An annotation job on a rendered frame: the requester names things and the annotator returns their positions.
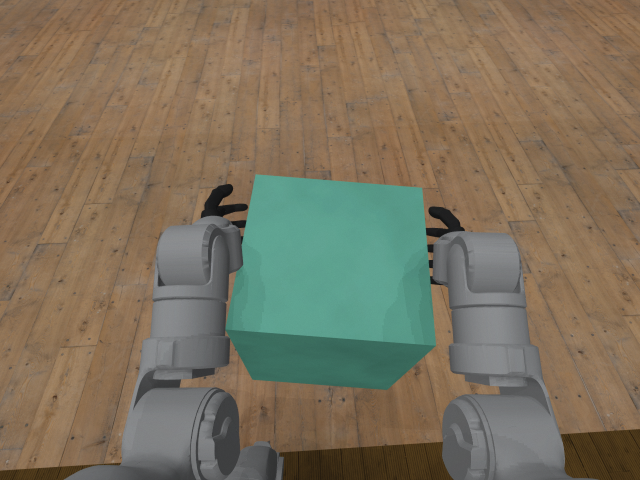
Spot left robot hand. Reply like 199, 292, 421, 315
201, 184, 248, 244

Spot robot left upper arm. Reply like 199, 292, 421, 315
64, 387, 240, 480

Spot robot right forearm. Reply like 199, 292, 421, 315
433, 231, 565, 466

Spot robot left forearm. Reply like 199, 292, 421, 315
121, 216, 243, 457

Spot robot right upper arm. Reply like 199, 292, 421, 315
442, 394, 598, 480

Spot carton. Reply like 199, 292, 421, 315
225, 174, 436, 390

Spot right robot hand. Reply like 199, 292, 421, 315
426, 206, 465, 285

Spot left robot thigh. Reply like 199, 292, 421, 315
224, 446, 284, 480

